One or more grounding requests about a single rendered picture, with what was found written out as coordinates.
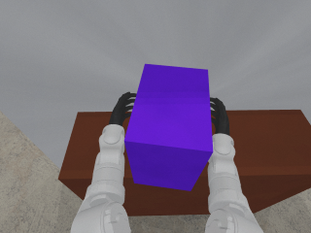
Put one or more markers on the right robot upper arm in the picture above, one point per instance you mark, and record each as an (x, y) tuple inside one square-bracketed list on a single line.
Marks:
[(227, 221)]

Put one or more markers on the left robot hand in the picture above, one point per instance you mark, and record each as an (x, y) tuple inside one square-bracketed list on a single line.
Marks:
[(118, 114)]

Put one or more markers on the left robot forearm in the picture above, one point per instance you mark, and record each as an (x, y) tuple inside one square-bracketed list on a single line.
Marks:
[(108, 172)]

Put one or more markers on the pedestal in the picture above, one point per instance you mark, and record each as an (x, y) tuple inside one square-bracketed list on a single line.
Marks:
[(272, 158)]

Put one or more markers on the left robot upper arm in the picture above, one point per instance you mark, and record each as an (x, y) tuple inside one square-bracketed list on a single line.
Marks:
[(108, 217)]

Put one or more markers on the right robot hand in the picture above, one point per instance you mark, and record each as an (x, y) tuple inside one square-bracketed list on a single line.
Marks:
[(221, 120)]

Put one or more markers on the carton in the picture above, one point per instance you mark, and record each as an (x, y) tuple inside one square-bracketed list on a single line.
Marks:
[(169, 138)]

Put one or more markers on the right robot forearm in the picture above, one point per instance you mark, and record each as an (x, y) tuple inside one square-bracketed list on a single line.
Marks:
[(223, 179)]

